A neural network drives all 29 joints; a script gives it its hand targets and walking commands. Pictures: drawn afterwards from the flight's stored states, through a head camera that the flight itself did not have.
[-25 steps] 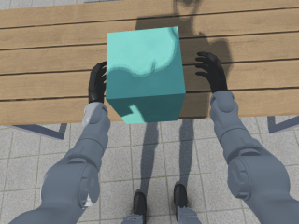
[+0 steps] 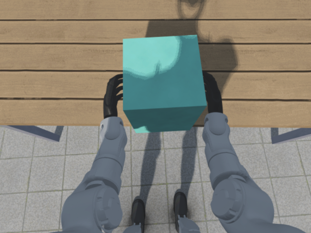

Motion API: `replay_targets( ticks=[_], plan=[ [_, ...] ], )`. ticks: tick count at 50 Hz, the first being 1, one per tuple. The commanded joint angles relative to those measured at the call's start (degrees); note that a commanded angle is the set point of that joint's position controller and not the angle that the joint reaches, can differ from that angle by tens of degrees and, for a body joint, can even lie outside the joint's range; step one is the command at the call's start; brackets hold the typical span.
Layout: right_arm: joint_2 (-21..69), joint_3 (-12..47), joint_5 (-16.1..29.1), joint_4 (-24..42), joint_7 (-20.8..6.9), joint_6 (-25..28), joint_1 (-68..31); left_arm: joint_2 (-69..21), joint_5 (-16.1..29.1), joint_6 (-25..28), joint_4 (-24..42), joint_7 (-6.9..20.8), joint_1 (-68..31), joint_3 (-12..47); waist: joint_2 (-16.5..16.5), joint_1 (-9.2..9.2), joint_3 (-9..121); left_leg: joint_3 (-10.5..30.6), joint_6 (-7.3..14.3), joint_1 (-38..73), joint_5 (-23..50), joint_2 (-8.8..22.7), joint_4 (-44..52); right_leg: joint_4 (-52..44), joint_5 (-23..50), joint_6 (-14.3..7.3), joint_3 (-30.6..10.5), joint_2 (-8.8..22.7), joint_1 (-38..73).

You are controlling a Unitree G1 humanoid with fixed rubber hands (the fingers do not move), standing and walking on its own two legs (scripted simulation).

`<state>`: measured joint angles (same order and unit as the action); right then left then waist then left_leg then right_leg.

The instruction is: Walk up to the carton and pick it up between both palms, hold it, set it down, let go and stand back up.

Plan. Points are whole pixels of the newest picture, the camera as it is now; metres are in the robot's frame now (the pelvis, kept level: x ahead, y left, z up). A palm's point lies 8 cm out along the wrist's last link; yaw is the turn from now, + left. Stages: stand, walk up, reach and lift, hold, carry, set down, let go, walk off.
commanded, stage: reach and lift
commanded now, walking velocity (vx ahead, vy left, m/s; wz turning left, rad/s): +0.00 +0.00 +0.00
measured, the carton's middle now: (161, 91) +0.48 -0.02 -0.07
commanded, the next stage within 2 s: none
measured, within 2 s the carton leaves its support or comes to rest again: neither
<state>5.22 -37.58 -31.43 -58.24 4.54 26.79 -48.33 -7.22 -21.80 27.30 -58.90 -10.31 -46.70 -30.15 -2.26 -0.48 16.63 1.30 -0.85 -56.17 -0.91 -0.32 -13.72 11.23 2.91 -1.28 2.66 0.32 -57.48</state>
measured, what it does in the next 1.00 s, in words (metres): stands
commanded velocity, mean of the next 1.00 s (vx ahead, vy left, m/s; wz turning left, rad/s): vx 0.00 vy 0.00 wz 0.00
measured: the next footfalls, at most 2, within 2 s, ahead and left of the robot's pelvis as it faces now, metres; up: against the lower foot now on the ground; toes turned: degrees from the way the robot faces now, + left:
none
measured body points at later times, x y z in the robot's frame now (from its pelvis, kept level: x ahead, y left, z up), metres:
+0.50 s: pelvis +0.01 +0.00 +0.01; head +0.22 -0.03 +0.41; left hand +0.44 +0.10 -0.06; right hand +0.44 -0.16 -0.06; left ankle +0.00 +0.13 -0.72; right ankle +0.03 -0.11 -0.72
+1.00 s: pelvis +0.02 +0.00 +0.01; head +0.21 -0.04 +0.41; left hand +0.44 +0.10 -0.06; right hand +0.44 -0.16 -0.06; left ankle +0.00 +0.13 -0.72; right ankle +0.03 -0.11 -0.72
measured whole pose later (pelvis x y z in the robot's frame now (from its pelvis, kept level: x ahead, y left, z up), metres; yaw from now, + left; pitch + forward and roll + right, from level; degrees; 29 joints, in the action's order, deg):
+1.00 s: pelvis +0.02 +0.00 +0.01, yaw +0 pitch +39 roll +1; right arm 7.0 -42.5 -37.4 -58.9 6.0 29.2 -45.2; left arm -10.6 -24.1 31.3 -63.4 -11.0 -43.8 -36.4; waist -4.9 0.4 15.0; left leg 2.0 -1.1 -50.6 -3.0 -0.1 -14.2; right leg 12.8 0.1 -1.4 2.7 -0.1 -52.2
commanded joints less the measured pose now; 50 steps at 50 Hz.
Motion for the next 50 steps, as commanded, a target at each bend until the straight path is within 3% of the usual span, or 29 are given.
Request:
replay_targets(
  ticks=[1,18,25,26,27,28,30,35,36,38,39,41,42,43,44,45,46,48,50],
  plan=[
    [24.5,8.1,-10.2,0.5,-6.5,2.1,-19.6,-23.5,-8.4,1.4,-0.9,6.5,-21.3,10.1,0.4,-2.32,49.5,-0.3,-3.2,26.3,14.2,-2.6,-4.0,8.2,22.2,2.0,1.0,-3.3,40.5],
    [29.1,8.8,-12.9,-0.9,-5.8,4.3,-19.2,-25.8,-10.7,2.4,-0.7,7.9,-21.0,6.9,4.2,-2.04,46.6,-1.3,0.1,13.5,13.8,-2.4,-0.7,11.7,34.6,3.6,-1.3,-1.1,56.6],
    [30.8,9.0,-13.8,-1.8,-6.0,4.9,-17.9,-28.2,-12.1,2.0,0.0,8.1,-19.9,7.3,3.4,-1.81,46.8,-1.1,-0.3,15.8,14.1,-2.1,-0.4,11.1,33.4,3.4,-0.9,-1.2,54.6],
    [26.6,8.6,-12.4,-0.8,-6.8,5.1,-19.4,-28.0,-11.4,2.2,-1.1,7.3,-19.4,9.3,-0.9,-1.97,49.0,-0.9,-1.3,19.6,16.2,-2.4,-0.5,11.7,34.5,3.4,0.3,-2.0,52.7],
    [26.3,8.9,-12.1,-0.6,-7.1,5.3,-19.4,-27.9,-10.8,2.8,-1.6,7.2,-19.8,9.6,0.0,-2.03,49.1,-0.6,-1.7,21.8,17.5,-2.0,-1.5,11.3,33.9,3.5,0.8,-2.4,50.4],
    [25.9,9.2,-11.8,-1.2,-7.2,5.1,-19.2,-26.8,-11.1,3.0,-2.7,6.9,-19.2,8.2,0.3,-0.62,47.6,-0.9,-2.0,21.5,15.6,-2.2,-1.2,11.0,31.9,3.3,0.6,-2.2,50.4],
    [26.9,10.0,-10.8,-0.9,-7.1,4.5,-17.1,-27.0,-11.3,3.0,-1.2,6.7,-18.1,10.2,-0.9,-1.32,48.8,-0.8,-2.5,23.1,15.4,-2.1,-1.7,10.9,30.4,2.8,0.4,-2.5,49.1],
    [28.1,10.4,-10.7,-3.2,-6.9,4.1,-16.9,-28.3,-9.7,3.4,-3.0,6.6,-18.6,9.7,1.3,-2.56,46.2,-0.5,-2.1,23.5,16.0,-1.9,-1.6,10.6,30.2,2.8,0.8,-2.9,48.7],
    [27.7,11.5,-10.1,-2.8,-6.7,4.3,-16.8,-27.4,-9.7,3.5,-4.8,6.7,-18.0,9.7,2.1,-1.90,45.0,-0.3,-1.8,22.4,16.4,-1.7,-2.0,10.2,31.0,2.6,0.8,-2.8,49.2],
    [27.0,10.4,-11.1,-2.7,-6.7,4.6,-18.3,-27.5,-9.6,3.9,-6.0,7.0,-17.8,9.0,3.8,-2.26,43.7,0.0,-1.9,20.2,14.5,-2.1,-2.3,10.8,29.6,3.0,0.4,-2.8,49.6],
    [27.5,11.1,-11.1,-3.4,-6.5,4.8,-17.8,-28.0,-9.2,4.3,-5.5,7.0,-19.0,9.7,3.7,-2.81,44.5,0.1,-1.6,20.1,14.5,-1.8,-1.9,11.1,30.2,3.0,0.0,-2.8,49.6],
    [27.9,10.0,-11.7,-4.4,-6.6,4.6,-18.5,-27.5,-9.6,4.6,-5.4,7.2,-20.2,8.9,1.9,-1.97,44.2,-0.1,-1.6,17.7,12.6,-2.4,-1.4,11.4,28.9,3.0,0.4,-2.6,49.2],
    [28.4,10.7,-12.2,-4.4,-6.5,5.1,-18.9,-26.9,-8.9,5.2,-7.2,7.1,-21.3,8.9,3.9,-2.75,44.9,-0.2,-0.6,17.4,12.2,-2.0,-1.9,12.0,29.8,4.3,-0.4,-2.3,49.6],
    [28.0,10.5,-12.4,-4.8,-6.4,5.5,-19.6,-27.1,-8.9,5.3,-7.1,6.9,-21.6,9.7,3.7,-3.32,46.3,-0.4,-0.9,17.6,14.2,-2.1,-2.1,12.6,31.9,4.1,-0.1,-2.5,48.7],
    [29.4,11.5,-12.8,-4.9,-6.3,5.5,-18.9,-26.8,-9.3,5.2,-8.7,6.9,-21.1,9.1,4.9,-2.23,44.9,-0.7,-0.6,17.4,12.6,-2.0,-2.6,12.5,30.5,4.1,-0.2,-2.6,49.5],
    [29.0,11.2,-12.1,-5.4,-6.2,5.5,-18.4,-28.1,-9.0,5.2,-7.3,6.9,-20.6,9.7,3.7,-2.75,45.5,-0.4,-1.2,18.2,12.8,-2.2,-2.6,12.6,30.5,3.7,-0.3,-2.9,48.5],
    [29.1,10.5,-12.7,-5.6,-6.4,5.0,-18.1,-26.7,-9.4,4.8,-8.8,7.2,-20.3,8.1,4.0,-2.12,42.8,-0.7,-1.1,16.8,10.3,-2.4,-2.0,11.8,28.1,3.4,0.1,-2.5,49.8],
    [29.7,11.6,-11.0,-7.0,-6.5,4.9,-16.4,-26.6,-8.2,5.2,-6.9,7.6,-21.1,8.9,3.0,-2.60,43.7,-1.3,-0.8,15.1,11.7,-2.6,-2.4,13.0,32.0,3.4,-0.5,-2.2,50.8],
    [29.9,12.7,-10.8,-7.7,-6.2,5.6,-18.6,-26.5,-8.1,5.7,-9.3,7.2,-22.4,9.5,3.6,-2.29,44.9,-0.9,-0.4,14.1,12.5,-2.4,-2.5,13.9,32.8,3.6,-0.2,-2.4,50.7]
  ],
)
